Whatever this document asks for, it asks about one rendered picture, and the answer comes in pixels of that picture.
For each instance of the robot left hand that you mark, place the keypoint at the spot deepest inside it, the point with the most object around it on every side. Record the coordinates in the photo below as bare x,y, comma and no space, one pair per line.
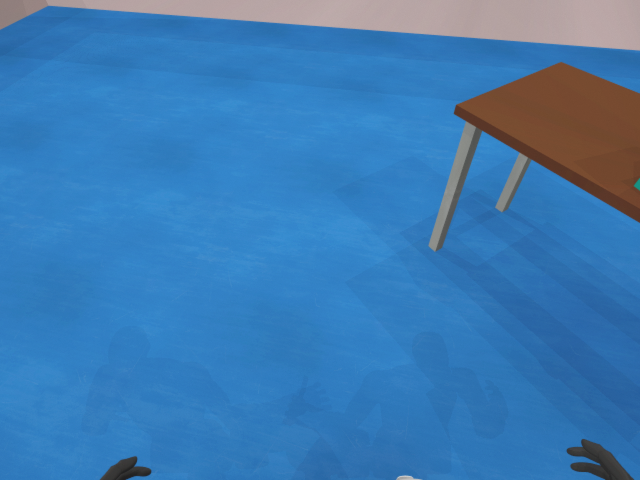
125,469

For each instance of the table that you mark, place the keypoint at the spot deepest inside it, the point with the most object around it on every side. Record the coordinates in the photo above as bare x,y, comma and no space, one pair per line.
581,127

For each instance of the robot right hand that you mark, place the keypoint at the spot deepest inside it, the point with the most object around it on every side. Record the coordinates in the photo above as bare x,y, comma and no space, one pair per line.
609,468

